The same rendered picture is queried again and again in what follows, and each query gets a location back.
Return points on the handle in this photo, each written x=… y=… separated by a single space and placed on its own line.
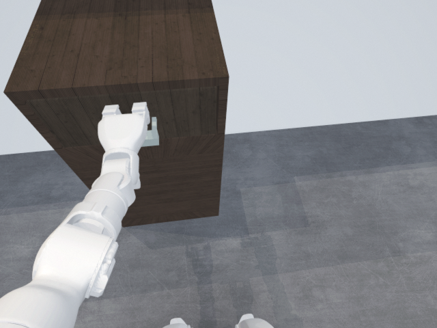
x=152 y=138

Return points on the drawer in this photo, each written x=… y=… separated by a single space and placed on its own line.
x=179 y=113

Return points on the robot left upper arm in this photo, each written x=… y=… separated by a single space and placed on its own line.
x=76 y=265

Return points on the left robot hand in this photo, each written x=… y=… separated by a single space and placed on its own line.
x=116 y=130

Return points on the robot right shin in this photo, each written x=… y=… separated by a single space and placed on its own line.
x=246 y=316

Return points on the robot shin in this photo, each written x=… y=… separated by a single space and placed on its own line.
x=177 y=320
x=246 y=316

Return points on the cabinet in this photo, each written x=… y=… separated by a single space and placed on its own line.
x=92 y=47

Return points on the robot left shin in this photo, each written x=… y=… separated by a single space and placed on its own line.
x=177 y=320

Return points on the robot left forearm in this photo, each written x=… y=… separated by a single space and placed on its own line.
x=108 y=200

